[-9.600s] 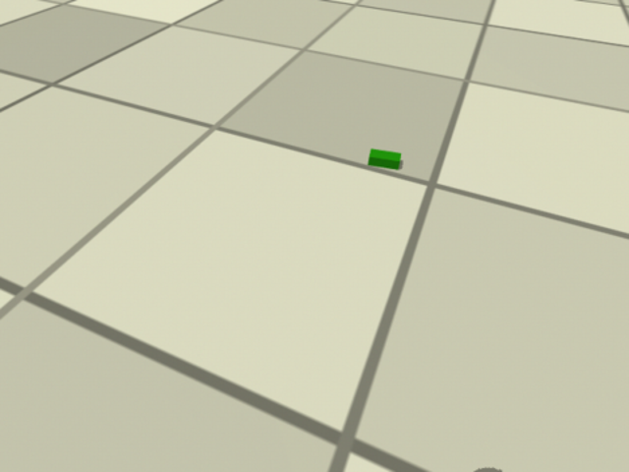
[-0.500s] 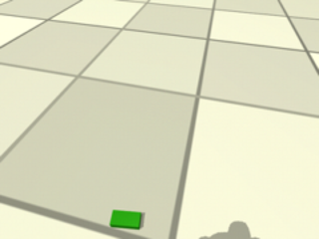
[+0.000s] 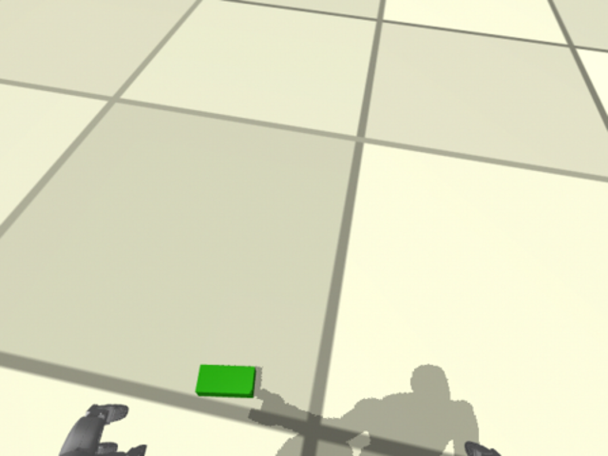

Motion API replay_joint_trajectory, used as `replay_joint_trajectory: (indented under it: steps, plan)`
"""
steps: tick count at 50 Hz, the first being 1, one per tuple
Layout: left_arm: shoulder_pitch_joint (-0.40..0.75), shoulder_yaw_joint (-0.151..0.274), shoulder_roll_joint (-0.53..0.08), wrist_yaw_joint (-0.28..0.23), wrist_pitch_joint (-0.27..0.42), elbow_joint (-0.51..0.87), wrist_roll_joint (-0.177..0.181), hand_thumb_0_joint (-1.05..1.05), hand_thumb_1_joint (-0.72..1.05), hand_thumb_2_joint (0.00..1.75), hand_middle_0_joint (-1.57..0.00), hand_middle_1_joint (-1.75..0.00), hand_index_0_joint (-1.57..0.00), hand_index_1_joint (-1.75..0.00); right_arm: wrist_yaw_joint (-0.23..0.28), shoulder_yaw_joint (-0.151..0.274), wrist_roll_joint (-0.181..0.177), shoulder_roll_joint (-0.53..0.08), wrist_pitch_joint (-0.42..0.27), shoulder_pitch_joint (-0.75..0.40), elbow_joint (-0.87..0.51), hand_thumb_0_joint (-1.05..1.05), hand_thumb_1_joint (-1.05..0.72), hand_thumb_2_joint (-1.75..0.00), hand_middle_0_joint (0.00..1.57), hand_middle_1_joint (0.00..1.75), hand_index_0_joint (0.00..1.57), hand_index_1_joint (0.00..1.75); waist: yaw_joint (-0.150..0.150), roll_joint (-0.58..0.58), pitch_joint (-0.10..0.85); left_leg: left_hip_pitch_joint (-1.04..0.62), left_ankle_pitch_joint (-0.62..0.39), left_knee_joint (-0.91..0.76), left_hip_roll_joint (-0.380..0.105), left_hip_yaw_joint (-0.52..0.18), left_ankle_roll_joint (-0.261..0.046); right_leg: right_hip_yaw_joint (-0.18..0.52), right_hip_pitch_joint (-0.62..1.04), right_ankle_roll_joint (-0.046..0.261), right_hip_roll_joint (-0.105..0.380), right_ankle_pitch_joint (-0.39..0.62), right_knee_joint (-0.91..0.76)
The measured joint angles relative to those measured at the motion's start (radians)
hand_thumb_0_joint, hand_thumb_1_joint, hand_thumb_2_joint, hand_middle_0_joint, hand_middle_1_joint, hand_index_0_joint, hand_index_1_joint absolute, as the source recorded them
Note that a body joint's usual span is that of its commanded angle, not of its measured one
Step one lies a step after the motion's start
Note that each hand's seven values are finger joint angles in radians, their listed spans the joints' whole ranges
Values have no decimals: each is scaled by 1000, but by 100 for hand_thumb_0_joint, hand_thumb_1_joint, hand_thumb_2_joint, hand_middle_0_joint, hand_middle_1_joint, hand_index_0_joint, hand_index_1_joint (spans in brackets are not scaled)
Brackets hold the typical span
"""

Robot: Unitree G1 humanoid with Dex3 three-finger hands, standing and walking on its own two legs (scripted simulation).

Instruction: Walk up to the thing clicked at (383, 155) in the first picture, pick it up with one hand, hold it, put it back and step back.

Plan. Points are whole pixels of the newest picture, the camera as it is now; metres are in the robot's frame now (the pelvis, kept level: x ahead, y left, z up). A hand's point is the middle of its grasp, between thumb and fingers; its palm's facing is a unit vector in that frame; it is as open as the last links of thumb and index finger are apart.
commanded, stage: rise first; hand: left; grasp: from above
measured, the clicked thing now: (226, 381) +0.40 +0.21 -0.73
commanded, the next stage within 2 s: none
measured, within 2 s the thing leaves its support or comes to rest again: neither
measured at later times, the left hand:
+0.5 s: hand out of the picture +0.12 +0.26 -0.23, palm faces -0.19 -0.86 -0.47, open 14.2 cm
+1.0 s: hand (164, 425) +0.24 +0.29 -0.43, palm faces -0.46 -0.42 -0.78, open 14.2 cm
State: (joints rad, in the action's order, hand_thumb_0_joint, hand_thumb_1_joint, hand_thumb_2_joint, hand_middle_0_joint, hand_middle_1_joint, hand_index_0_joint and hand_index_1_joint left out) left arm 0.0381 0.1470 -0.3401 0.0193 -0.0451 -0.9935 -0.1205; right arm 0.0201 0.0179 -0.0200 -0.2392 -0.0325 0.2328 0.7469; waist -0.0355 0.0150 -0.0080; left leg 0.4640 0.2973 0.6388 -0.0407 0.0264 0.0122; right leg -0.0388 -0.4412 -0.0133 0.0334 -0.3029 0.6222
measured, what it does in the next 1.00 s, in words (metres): lowers itself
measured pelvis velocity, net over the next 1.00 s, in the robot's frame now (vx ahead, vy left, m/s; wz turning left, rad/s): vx -0.07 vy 0.00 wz -0.03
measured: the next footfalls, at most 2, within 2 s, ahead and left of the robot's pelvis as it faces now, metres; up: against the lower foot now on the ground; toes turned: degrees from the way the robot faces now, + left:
none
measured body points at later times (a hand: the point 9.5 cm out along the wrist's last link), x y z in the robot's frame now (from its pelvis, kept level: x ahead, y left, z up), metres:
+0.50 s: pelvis -0.02 +0.01 -0.09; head +0.09 +0.02 +0.35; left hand +0.13 +0.31 -0.20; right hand +0.17 -0.24 -0.17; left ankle +0.01 +0.13 -0.72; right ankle +0.00 -0.13 -0.72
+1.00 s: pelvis -0.07 +0.00 -0.29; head +0.13 +0.01 +0.11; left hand +0.27 +0.31 -0.39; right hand +0.10 -0.27 -0.42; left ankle +0.01 +0.13 -0.72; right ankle +0.00 -0.13 -0.72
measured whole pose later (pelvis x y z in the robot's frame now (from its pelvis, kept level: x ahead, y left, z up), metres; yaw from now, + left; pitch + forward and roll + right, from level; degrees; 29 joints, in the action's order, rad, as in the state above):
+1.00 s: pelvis -0.07 +0.00 -0.29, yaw -2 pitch +34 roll -3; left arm 0.33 0.13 -0.51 -0.10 0.15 -0.80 -0.75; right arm -0.05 0.06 0.03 -0.29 -0.16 0.07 0.68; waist -0.02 -0.01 0.15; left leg 1.89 0.67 1.96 -0.05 -0.05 0.01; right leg -0.04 -1.84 -0.01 0.04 -0.69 1.94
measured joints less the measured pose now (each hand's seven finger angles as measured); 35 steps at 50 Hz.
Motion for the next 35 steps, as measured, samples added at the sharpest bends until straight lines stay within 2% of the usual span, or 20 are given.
replay_joint_trajectory:
  steps: [5,11,20,25,29,35]
  plan:
    - [-50,5,17,-13,-60,76,-39,0,-5,101,-5,-97,-6,-96,-11,4,2,1,-11,27,-58,1,-90,-89,20,30,21,30,-9,-11,36,101,52,113,-4,-1,-4,4,-98,-4,0,-46,104]
    - [-124,16,24,-20,-68,201,-74,0,-35,101,-6,-104,-6,-104,-11,18,13,-6,-47,23,-110,1,-90,-89,20,30,21,30,-4,-12,74,274,133,304,-7,-9,-8,4,-266,-9,2,-125,290]
    - [-236,-1,22,-19,-103,419,-118,0,-52,102,-7,-105,-5,-107,1,19,21,5,-87,-34,-165,1,-89,-89,20,30,21,30,6,-14,98,456,204,491,-12,-26,-9,-3,-440,-9,2,-195,468]
    - [-259,-15,13,-23,-116,474,-150,0,-55,101,-7,-106,-6,-107,3,8,25,8,-115,-57,-190,1,-89,-89,20,30,21,30,9,-19,123,552,233,577,-10,-36,-10,-8,-530,-9,5,-227,553]
    - [-212,-16,-10,-26,-82,440,-204,0,-55,100,-7,-106,-6,-107,-2,3,29,2,-145,-79,-200,1,-89,-89,20,30,21,30,9,-17,147,668,262,675,-7,-41,-9,-7,-647,-7,10,-261,656]
    - [-92,-25,-56,-35,23,368,-337,-1,-54,100,-7,-106,-6,-107,-20,14,30,-22,-178,-118,-180,1,-87,-89,20,30,21,30,10,-11,183,902,319,877,-4,-44,-8,3,-885,-7,16,-326,870]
